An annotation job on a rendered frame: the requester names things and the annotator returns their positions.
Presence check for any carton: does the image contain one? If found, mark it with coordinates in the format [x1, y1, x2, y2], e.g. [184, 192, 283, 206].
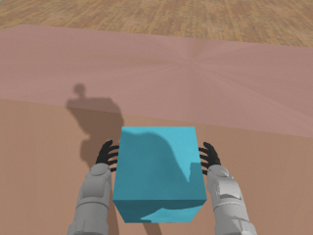
[112, 126, 207, 223]

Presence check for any right robot hand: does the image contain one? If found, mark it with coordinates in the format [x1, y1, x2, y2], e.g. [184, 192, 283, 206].
[199, 142, 221, 175]

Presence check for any left robot hand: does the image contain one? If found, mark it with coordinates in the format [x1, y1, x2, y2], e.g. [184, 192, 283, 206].
[95, 140, 119, 172]

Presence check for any robot right forearm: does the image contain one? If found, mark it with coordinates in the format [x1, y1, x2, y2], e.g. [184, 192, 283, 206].
[206, 164, 257, 235]

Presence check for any robot left forearm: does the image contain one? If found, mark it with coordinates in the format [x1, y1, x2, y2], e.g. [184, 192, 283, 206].
[67, 163, 112, 235]

